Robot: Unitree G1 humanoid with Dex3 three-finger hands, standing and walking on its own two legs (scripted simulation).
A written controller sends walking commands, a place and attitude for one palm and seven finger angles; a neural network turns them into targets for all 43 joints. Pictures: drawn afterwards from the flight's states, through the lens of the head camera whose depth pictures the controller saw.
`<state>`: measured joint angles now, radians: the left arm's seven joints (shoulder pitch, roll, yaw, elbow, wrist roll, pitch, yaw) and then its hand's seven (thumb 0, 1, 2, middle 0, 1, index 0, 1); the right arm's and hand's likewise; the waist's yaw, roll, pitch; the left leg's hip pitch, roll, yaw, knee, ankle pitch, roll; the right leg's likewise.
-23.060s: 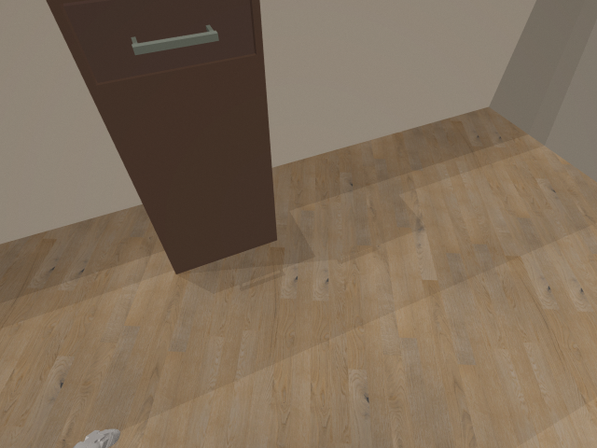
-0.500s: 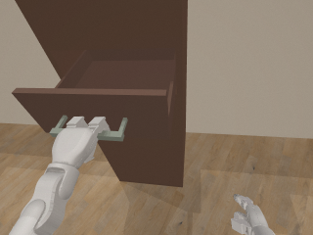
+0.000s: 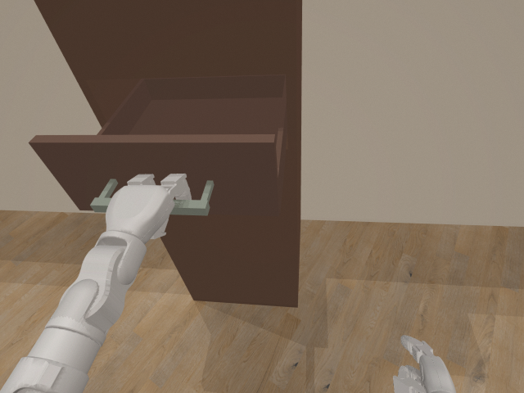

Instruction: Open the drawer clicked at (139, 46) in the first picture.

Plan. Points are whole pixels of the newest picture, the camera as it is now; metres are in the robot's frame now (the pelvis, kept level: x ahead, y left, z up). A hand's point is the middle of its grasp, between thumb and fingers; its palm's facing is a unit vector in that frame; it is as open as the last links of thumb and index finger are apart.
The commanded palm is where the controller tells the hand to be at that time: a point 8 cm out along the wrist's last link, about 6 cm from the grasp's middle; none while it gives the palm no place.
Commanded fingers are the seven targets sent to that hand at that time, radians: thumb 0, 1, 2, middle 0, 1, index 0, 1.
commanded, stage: pull the drawer open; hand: left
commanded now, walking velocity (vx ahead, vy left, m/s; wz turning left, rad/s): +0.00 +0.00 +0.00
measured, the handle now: (154, 196) +0.37 +0.22 +0.12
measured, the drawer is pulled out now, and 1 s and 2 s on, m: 0.20 0.30 0.30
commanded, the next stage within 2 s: open the thumb to release the handle in 1.20 s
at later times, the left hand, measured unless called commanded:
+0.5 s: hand (146, 254) +0.28 +0.21 +0.10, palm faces +0.08 -0.16 -0.98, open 5.5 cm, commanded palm +0.22 +0.22 +0.16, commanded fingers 0.00 0.90 0.90 -0.40 -1.35 -0.40 -1.35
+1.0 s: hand (125, 294) +0.21 +0.21 +0.10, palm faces +0.06 -0.13 -0.99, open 5.6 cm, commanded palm +0.17 +0.23 +0.16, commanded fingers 0.00 0.90 0.90 -0.40 -1.35 -0.40 -1.35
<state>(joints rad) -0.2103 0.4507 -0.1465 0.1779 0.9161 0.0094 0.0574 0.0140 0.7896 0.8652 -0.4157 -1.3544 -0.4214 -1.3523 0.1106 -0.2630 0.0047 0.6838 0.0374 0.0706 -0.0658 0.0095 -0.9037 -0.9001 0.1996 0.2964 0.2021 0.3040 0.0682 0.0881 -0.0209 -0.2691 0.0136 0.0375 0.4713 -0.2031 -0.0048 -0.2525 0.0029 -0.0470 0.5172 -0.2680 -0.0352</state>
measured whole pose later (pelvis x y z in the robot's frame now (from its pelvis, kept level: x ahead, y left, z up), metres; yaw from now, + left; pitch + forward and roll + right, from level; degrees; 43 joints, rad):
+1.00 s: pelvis +0.04 +0.00 +0.00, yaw -2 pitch +2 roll +0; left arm 0.63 0.51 -0.01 -0.56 0.86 0.03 0.16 -0.02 0.74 0.80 -0.35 -1.33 -0.38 -1.31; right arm 0.07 -0.27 0.04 0.56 0.01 0.12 0.03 0.01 -0.90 -0.90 0.20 0.30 0.20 0.30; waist 0.10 0.11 -0.05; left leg -0.26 0.04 0.06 0.54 -0.31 -0.01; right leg -0.23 0.03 -0.02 0.54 -0.33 -0.03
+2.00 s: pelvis +0.00 +0.02 +0.00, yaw +0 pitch -3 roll +0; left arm 0.28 0.38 -0.15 -0.36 0.95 0.11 0.06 0.00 -0.46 0.32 -0.30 -1.21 -0.33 -1.21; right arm 0.06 -0.23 0.04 0.63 0.00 0.10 0.02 0.01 -0.90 -0.90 0.20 0.30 0.20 0.30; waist 0.12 0.11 0.00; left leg -0.20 0.00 0.04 0.46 -0.21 0.02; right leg -0.17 -0.01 -0.04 0.47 -0.25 -0.01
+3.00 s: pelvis -0.01 +0.01 +0.01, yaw +1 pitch -5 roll +0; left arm 0.05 0.56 -0.05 -0.40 0.77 0.12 -0.11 0.00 -0.50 0.30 -0.41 -1.25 -0.37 -1.22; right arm 0.03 -0.27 0.05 0.67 0.03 0.06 0.02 0.01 -0.90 -0.90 0.20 0.30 0.20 0.30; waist 0.13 0.16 0.01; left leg -0.14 0.00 0.02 0.40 -0.16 0.00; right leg -0.11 0.00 -0.06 0.42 -0.22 -0.03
